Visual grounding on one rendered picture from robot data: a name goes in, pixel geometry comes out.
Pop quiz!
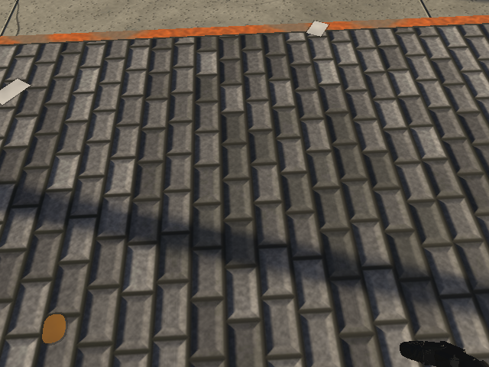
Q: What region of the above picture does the robot right hand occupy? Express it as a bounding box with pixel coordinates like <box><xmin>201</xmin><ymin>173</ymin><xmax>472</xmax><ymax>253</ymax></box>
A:
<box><xmin>400</xmin><ymin>341</ymin><xmax>489</xmax><ymax>367</ymax></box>

